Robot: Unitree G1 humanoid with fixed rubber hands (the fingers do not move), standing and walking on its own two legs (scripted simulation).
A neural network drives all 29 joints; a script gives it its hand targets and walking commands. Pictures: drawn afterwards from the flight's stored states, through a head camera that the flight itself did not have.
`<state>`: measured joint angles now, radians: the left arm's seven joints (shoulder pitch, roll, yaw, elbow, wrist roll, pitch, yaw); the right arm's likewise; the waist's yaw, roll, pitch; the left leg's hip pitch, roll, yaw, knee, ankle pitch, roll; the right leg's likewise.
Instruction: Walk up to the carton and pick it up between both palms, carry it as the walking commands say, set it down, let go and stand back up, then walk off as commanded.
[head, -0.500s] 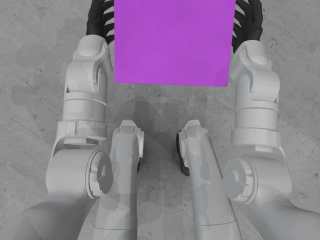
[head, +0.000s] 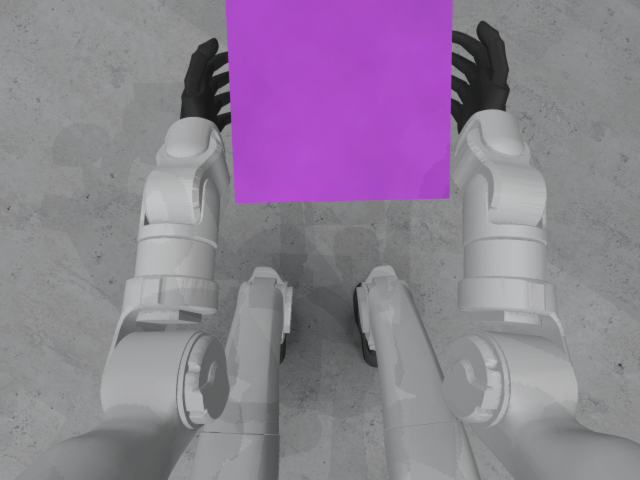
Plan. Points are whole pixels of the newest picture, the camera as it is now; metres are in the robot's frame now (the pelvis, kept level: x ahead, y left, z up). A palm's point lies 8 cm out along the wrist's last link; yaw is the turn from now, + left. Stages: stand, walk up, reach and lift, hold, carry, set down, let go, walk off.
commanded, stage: reach and lift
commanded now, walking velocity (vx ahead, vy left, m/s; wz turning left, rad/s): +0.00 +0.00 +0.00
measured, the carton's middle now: (339, 118) +0.50 -0.02 -0.12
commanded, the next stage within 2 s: none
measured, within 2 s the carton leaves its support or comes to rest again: neither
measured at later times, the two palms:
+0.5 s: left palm (144, 87) +0.46 +0.13 +0.06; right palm (555, 70) +0.46 -0.15 +0.08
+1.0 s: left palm (114, 79) +0.44 +0.13 +0.11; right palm (636, 35) +0.45 -0.16 +0.14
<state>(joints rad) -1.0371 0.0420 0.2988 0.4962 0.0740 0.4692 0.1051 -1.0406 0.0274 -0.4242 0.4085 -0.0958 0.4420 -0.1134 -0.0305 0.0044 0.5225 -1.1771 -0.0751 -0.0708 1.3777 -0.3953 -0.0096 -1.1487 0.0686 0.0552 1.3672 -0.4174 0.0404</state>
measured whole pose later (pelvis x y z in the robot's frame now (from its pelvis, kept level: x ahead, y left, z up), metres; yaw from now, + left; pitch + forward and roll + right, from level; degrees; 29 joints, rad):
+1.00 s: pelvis +0.12 -0.01 +0.13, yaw +0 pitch +11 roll +0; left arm -0.34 -0.14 0.27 0.50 0.22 0.41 0.05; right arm -0.38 0.19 -0.33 0.47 -0.23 0.38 -0.06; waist -0.04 -0.03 -0.11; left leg -0.59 -0.05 -0.09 0.68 -0.29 0.00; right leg -0.57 0.05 0.08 0.67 -0.30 0.01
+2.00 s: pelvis +0.13 -0.01 +0.16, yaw -1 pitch -6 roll +0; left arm -0.30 -0.16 0.23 0.32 0.25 0.77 0.03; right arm -0.33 0.17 -0.26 0.31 -0.25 0.73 -0.05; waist -0.01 -0.02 -0.02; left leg -0.09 -0.03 -0.08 0.42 -0.21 0.00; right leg -0.07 0.04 0.10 0.40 -0.22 0.01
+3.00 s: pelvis +0.12 -0.01 +0.16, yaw +0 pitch -7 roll +0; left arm -0.25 -0.15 0.18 0.27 0.25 0.79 0.03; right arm -0.29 0.16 -0.21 0.29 -0.24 0.74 -0.05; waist 0.01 0.00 -0.03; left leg -0.09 -0.03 -0.09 0.40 -0.20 0.00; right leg -0.08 0.04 0.10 0.41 -0.21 0.00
